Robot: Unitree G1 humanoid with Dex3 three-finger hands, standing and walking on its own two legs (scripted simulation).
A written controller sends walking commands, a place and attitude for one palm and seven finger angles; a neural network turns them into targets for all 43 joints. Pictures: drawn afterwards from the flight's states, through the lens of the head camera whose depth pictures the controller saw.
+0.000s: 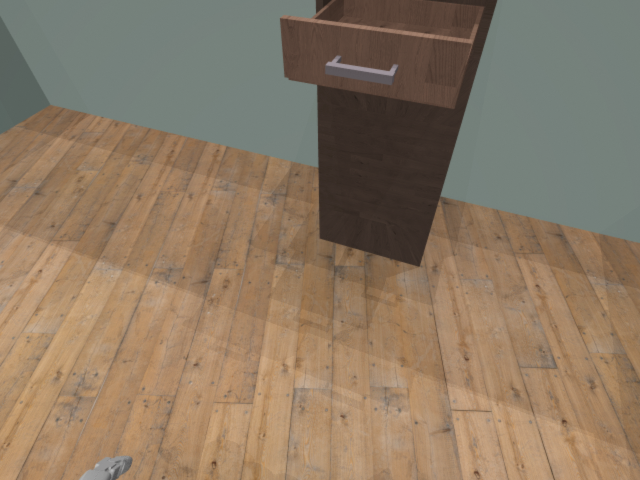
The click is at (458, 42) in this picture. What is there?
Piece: drawer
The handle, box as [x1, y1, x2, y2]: [325, 55, 398, 84]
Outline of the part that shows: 325,65 325,73 387,84 392,83 393,76 397,70 398,65 394,64 389,71 341,64 339,62 340,56 337,55 331,62 328,62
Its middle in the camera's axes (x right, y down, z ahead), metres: +0.08 -0.34 +0.78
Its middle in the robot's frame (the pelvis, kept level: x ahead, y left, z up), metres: +0.84 -0.04 +0.13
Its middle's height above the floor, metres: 0.90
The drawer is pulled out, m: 0.26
